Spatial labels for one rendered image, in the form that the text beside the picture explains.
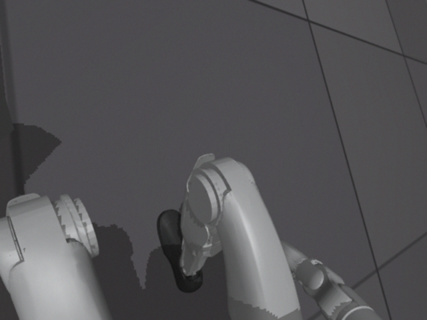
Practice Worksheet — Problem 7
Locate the right robot arm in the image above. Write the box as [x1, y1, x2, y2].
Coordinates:
[295, 258, 382, 320]

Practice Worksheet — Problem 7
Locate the carton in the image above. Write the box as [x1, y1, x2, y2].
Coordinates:
[0, 80, 14, 141]

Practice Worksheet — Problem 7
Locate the right robot foot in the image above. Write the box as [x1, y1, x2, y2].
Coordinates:
[157, 209, 203, 293]

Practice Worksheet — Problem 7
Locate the right robot hand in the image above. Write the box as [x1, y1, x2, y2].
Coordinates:
[280, 239, 309, 281]

